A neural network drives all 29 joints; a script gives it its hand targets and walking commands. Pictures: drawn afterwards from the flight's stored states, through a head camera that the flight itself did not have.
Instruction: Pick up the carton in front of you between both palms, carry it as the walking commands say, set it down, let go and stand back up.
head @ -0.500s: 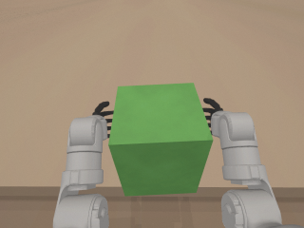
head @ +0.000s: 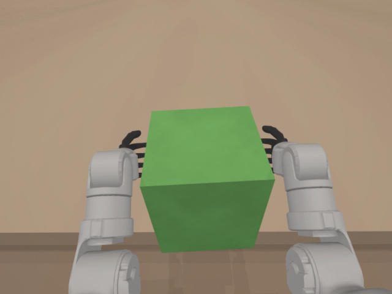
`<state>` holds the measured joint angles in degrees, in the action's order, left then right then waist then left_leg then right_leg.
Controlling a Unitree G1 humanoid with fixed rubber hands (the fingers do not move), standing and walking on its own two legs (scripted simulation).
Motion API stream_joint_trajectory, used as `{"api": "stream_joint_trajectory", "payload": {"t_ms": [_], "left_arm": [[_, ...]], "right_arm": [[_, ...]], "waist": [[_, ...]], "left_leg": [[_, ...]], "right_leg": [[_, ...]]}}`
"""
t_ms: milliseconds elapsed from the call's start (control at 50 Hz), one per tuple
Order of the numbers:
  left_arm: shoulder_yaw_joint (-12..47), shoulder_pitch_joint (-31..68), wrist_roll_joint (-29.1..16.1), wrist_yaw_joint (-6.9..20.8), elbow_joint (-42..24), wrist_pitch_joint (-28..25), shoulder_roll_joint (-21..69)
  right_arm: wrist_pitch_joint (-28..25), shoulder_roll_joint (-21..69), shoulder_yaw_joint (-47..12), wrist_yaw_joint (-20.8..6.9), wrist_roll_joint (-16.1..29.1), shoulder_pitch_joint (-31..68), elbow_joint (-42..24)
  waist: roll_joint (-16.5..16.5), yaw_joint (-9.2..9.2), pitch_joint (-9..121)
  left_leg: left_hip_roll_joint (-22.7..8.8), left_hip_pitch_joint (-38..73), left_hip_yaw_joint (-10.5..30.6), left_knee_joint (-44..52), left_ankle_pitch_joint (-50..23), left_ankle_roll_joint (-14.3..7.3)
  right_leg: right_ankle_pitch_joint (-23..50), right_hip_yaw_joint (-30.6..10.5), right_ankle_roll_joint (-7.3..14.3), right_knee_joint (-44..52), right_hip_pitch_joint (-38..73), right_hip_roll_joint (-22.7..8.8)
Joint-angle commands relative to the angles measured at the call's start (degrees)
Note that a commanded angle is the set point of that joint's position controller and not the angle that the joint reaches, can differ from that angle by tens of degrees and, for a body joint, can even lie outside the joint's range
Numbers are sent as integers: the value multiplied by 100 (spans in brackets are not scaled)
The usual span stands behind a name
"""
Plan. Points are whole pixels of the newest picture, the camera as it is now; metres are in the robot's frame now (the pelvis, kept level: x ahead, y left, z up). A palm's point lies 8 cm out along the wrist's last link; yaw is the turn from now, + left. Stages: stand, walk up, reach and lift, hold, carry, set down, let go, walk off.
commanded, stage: carry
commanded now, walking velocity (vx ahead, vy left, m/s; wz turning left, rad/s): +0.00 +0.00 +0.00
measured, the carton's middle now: (204, 181) +0.35 +0.00 +0.05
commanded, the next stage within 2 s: none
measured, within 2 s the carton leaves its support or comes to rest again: neither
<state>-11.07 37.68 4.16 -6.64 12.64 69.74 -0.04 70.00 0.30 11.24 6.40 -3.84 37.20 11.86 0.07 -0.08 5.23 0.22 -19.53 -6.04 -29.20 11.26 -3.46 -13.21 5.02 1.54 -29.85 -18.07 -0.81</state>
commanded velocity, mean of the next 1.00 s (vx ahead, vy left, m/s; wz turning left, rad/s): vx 0.00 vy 0.00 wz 0.00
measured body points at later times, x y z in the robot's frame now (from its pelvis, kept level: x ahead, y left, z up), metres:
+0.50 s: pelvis -0.02 +0.00 +0.00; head -0.04 +0.00 +0.45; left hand +0.34 +0.15 +0.12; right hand +0.34 -0.15 +0.12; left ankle +0.05 +0.08 -0.73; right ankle +0.03 -0.11 -0.73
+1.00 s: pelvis -0.02 -0.01 +0.00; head -0.04 -0.01 +0.45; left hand +0.34 +0.14 +0.12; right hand +0.34 -0.16 +0.12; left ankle +0.05 +0.09 -0.73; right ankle +0.03 -0.11 -0.73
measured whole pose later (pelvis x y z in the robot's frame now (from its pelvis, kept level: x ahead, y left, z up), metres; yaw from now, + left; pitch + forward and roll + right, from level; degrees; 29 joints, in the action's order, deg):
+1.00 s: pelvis -0.02 -0.01 +0.00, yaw +0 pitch +1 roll +0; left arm -11.5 37.2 4.4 -6.6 11.9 69.5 0.3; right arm 69.8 0.3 11.0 6.4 -4.1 37.4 11.9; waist 0.3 0.0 5.2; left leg -0.6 -21.6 -6.0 -29.7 9.7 -2.8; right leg -12.1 5.7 2.3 -30.8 -20.3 -0.6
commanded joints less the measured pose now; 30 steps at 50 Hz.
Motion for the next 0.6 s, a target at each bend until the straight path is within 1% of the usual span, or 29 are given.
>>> {"api": "stream_joint_trajectory", "payload": {"t_ms": [0,140,220,380,580], "left_arm": [[3205,3988,-2433,1359,-617,-126,6420],[3200,3959,-2411,1354,-619,-122,6409],[3194,3947,-2405,1356,-618,-125,6410],[3205,3947,-2395,1360,-629,-132,6385],[3202,3943,-2404,1367,-613,-140,6393]], "right_arm": [[-146,6274,-3193,-1306,2357,3984,-554],[-145,6291,-3210,-1318,2366,3997,-572],[-146,6291,-3218,-1321,2368,4001,-577],[-160,6277,-3214,-1321,2356,3975,-559],[-167,6287,-3211,-1318,2344,3958,-540]], "waist": [[36,22,1839],[66,15,1848],[0,23,1837],[38,18,1815],[24,15,1820]], "left_leg": [[-843,805,851,453,-532,-311],[-836,731,869,484,-326,-305],[-855,671,897,513,-178,-296],[-832,587,883,544,17,-264],[-834,559,857,490,-59,-266]], "right_leg": [[387,-628,380,419,415,-670],[254,-639,387,412,372,-678],[155,-639,370,411,353,-667],[43,-650,356,406,306,-658],[112,-674,363,407,290,-681]]}}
